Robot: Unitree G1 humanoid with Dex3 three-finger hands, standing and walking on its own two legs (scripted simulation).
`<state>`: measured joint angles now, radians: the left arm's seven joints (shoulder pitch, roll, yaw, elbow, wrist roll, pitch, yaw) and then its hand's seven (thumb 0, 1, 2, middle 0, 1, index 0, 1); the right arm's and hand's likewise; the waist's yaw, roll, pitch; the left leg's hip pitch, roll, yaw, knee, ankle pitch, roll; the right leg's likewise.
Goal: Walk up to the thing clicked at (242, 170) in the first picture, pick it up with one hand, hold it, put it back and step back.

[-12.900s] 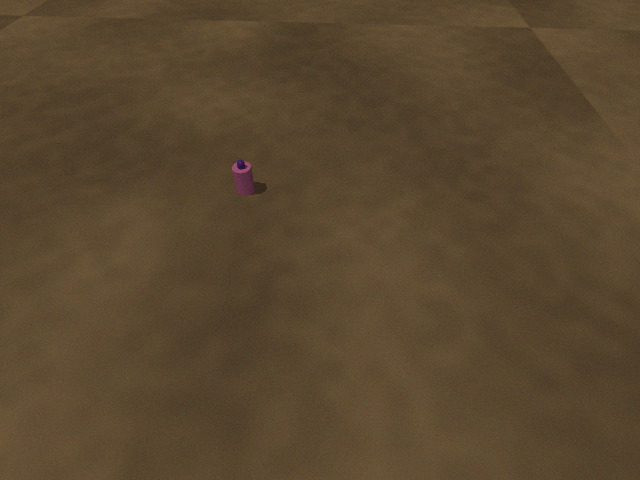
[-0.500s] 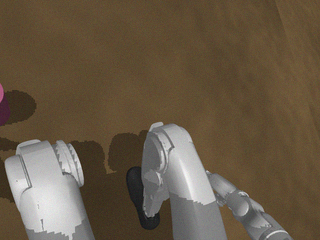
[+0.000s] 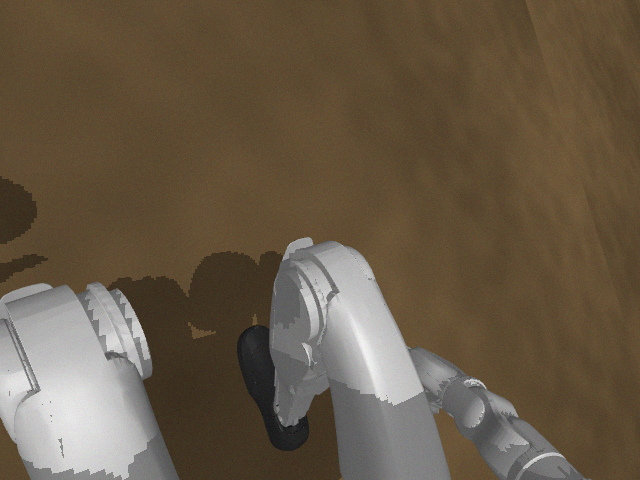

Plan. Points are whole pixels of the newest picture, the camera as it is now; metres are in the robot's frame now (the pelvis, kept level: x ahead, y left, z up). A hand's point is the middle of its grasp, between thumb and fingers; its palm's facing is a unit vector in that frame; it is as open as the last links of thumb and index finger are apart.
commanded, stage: close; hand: left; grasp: from the side
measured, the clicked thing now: out of the picture +0.44 +0.30 -0.19
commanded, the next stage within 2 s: settle in 0.48 s
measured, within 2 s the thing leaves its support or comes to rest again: leaves its support in 0.98 s
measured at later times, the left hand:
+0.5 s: hand out of the picture +0.42 +0.30 -0.17, palm faces +0.42 -0.91 -0.01, open 11.5 cm
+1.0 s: hand out of the picture +0.42 +0.31 -0.16, palm faces +0.39 -0.92 -0.03, open 11.8 cm
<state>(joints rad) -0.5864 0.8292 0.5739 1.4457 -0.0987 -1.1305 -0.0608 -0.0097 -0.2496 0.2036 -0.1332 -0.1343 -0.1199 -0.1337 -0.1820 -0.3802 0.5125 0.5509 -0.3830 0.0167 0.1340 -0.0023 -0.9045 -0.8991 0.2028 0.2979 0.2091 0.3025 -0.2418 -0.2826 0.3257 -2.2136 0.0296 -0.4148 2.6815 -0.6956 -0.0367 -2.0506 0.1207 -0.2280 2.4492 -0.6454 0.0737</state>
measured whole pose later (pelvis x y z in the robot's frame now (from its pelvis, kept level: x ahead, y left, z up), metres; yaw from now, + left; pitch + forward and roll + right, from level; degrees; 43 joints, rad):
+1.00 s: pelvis +0.00 +0.00 +0.01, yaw +0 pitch +13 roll -17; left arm -0.59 0.79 0.55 1.22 -0.06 -0.96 -0.03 -0.01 -0.48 0.92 -0.57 -0.94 -0.58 -0.95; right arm -0.15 -0.35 0.46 0.56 -0.35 0.06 0.13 0.00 -0.92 -0.90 0.20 0.30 0.21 0.30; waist -0.22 -0.27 0.30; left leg -2.22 0.04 -0.41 2.65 -0.71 -0.04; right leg -2.05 0.11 -0.23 2.42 -0.66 0.07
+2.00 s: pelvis +0.03 -0.02 +0.07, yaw +9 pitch +31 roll -7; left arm -0.53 0.47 0.47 0.81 -0.15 -0.58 -0.19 -0.01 -0.60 1.06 -0.60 -0.95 -0.61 -0.97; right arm 0.04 -0.29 0.08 0.67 -0.10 0.05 0.06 0.00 -0.92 -0.90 0.20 0.30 0.21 0.30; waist -0.12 -0.02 -0.05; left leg -2.21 0.05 -0.18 2.35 -0.69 -0.05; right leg -2.13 0.03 -0.08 2.30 -0.72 0.02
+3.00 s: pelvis +0.03 -0.03 +0.12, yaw +12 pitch +33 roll -4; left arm -0.52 0.39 0.45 0.76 -0.13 -0.52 -0.20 -0.01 -0.61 1.08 -0.60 -0.97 -0.60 -0.98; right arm 0.09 -0.27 0.01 0.70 -0.07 0.01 0.03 0.00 -0.95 -0.91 0.20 0.30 0.21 0.30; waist -0.10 0.00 -0.12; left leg -2.11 0.05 -0.12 2.20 -0.68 -0.05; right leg -2.05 0.01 -0.04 2.19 -0.72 0.01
